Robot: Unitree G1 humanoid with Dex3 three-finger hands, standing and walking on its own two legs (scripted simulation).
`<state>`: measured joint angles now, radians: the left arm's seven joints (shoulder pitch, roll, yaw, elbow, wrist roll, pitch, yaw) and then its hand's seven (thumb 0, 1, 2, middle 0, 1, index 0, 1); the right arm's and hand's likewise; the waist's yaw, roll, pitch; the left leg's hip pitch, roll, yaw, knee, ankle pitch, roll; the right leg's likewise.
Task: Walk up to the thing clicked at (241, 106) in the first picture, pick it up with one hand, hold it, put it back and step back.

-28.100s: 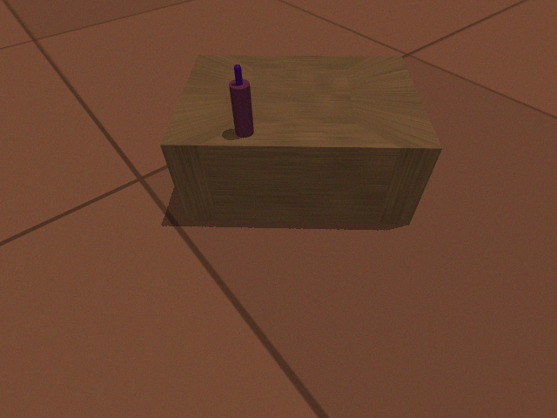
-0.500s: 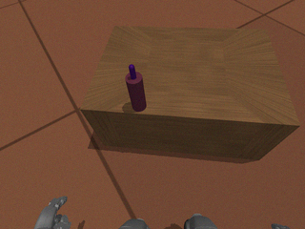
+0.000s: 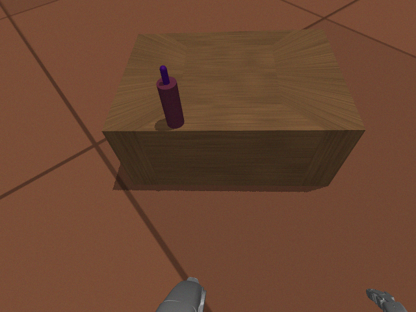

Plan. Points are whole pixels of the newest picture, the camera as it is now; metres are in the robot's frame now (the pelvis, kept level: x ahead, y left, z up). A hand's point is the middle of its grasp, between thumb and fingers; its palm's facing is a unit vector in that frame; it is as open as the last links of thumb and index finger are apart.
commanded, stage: step back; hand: left
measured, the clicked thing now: (169, 97) +0.82 +0.23 -0.17
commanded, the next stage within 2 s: stand in 1.68 s
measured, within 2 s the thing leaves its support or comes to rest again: neither
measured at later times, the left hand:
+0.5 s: hand out of the picture -0.08 +0.27 -0.14, palm faces +0.03 -0.92 -0.39, open 7.4 cm
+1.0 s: hand out of the picture -0.21 +0.27 -0.14, palm faces +0.06 -0.92 -0.39, open 7.4 cm
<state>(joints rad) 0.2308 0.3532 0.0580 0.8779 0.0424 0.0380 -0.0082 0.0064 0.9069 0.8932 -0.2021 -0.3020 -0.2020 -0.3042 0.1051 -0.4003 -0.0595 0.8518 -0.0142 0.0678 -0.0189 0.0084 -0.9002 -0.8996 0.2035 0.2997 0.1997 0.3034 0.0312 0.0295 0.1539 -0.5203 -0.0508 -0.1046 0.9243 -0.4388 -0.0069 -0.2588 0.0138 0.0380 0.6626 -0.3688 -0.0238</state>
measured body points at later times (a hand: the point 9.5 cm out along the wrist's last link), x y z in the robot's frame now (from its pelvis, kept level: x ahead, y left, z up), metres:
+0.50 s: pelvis -0.17 -0.01 +0.00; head -0.12 +0.00 +0.45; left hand -0.08 +0.31 -0.12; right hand -0.03 -0.31 -0.11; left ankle -0.10 +0.12 -0.72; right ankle -0.20 -0.14 -0.69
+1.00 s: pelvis -0.24 -0.02 +0.01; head -0.23 -0.01 +0.46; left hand -0.21 +0.32 -0.11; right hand -0.17 -0.31 -0.12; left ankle -0.24 +0.11 -0.72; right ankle -0.22 -0.13 -0.70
